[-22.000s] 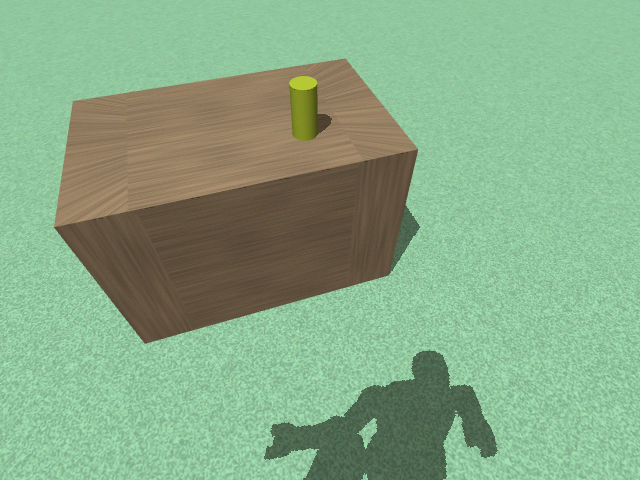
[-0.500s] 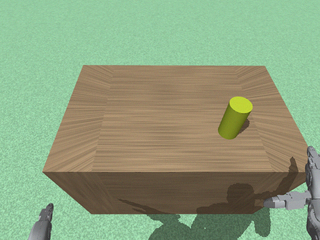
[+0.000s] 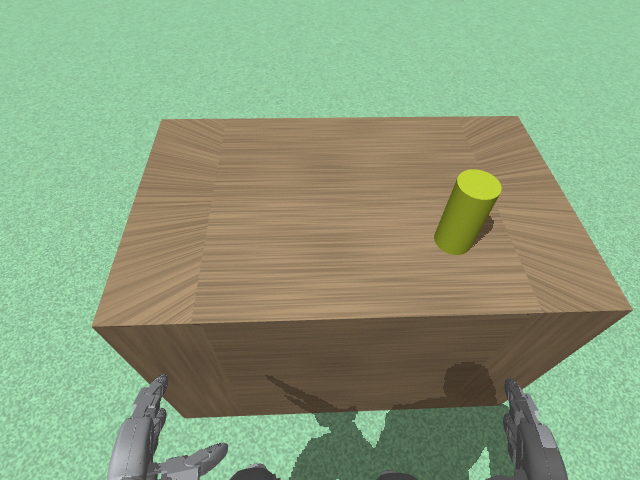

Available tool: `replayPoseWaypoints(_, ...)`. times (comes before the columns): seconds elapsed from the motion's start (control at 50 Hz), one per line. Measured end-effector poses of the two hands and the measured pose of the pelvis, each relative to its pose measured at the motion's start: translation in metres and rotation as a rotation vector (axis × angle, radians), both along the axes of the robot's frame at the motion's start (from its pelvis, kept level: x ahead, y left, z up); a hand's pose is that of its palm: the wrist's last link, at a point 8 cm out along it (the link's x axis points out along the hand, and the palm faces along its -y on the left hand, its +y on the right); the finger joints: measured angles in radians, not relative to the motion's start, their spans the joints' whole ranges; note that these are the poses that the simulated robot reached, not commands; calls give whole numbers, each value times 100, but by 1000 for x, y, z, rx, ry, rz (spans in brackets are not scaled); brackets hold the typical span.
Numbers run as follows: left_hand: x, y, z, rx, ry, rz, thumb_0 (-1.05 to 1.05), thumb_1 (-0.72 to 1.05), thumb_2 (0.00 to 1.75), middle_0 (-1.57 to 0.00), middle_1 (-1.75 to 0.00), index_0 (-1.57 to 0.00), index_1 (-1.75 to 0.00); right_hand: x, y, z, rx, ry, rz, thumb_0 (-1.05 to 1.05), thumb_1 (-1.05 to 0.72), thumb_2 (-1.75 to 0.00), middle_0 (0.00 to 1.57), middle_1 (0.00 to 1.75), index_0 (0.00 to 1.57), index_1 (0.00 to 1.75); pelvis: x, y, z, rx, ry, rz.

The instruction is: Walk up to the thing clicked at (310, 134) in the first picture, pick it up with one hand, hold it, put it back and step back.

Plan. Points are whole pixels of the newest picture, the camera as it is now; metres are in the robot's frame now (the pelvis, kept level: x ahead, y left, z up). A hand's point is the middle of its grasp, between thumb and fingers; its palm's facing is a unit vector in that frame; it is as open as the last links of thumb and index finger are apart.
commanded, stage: home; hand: right
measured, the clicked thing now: (464, 214) +0.55 -0.26 -0.05
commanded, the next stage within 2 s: none
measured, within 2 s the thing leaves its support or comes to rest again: neither
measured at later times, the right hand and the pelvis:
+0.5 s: hand (480, 439) +0.18 -0.19 -0.07, palm faces +0.10 +0.97 -0.22, open 17.6 cm; pelvis +0.01 -0.02 +0.00, yaw +1 degrees
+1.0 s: hand (476, 432) +0.19 -0.19 -0.06, palm faces +0.09 +0.97 -0.23, open 17.5 cm; pelvis +0.02 -0.01 -0.01, yaw +1 degrees
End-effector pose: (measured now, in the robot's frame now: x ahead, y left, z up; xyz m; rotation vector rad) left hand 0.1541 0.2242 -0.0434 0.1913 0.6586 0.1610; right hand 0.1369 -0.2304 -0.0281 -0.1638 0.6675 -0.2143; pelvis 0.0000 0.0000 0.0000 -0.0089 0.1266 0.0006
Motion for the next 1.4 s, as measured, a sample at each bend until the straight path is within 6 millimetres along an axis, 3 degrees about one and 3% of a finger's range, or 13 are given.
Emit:
replayPoseWaypoints(0.12,-10,0,5,20,-17,22,1,51,69,-16,-24,-17,-24,8,22,-16,58,11,62,-1,54,-5,6,5,6,5,-4,-2,-3,2,5,4)
replayPoseWaypoints(0.24,-13,0,5,38,-11,42,1,76,82,-18,-28,-19,-28,25,2,-11,1,-34,60,-1,57,-4,6,5,6,5,-3,-6,-5,10,6,10)
replayPoseWaypoints(0.34,-7,-11,4,7,-21,31,1,84,87,-19,-29,-20,-29,25,-8,0,-32,-49,62,-1,58,-3,5,4,5,5,5,-13,-4,16,14,13)
replayPoseWaypoints(0.5,11,-19,3,-8,-32,25,2,88,89,-20,-30,-20,-30,24,-9,-12,-3,12,45,-1,56,-4,5,5,5,5,13,-19,-5,14,26,11)
replayPoseWaypoints(0.62,11,-14,7,29,-20,23,2,89,90,-20,-31,-20,-31,37,-14,-7,-11,-17,43,-1,55,-4,6,5,5,5,20,-18,-5,17,31,8)
replayPoseWaypoints(0.74,12,-18,1,1,-12,22,2,89,90,-20,-31,-20,-31,44,-6,-7,3,-18,64,-1,55,-4,5,5,5,5,22,-18,-6,19,39,12)
replayPoseWaypoints(0.96,14,-9,5,13,-37,22,2,89,90,-20,-31,-20,-31,32,-7,-8,-13,13,48,-1,54,-5,6,5,5,5,19,-13,-8,11,35,11)
replayPoseWaypoints(1.22,0,-3,3,17,-34,34,2,89,90,-20,-31,-20,-31,28,0,-6,-13,-7,54,-1,56,-4,6,5,5,5,12,-9,-10,7,32,13)
replayPoseWaypoints(1.4,-1,-7,5,11,-52,28,2,89,90,-20,-31,-20,-31,20,2,-7,-10,-7,53,-1,57,-3,5,4,5,5,6,-9,-11,7,30,11)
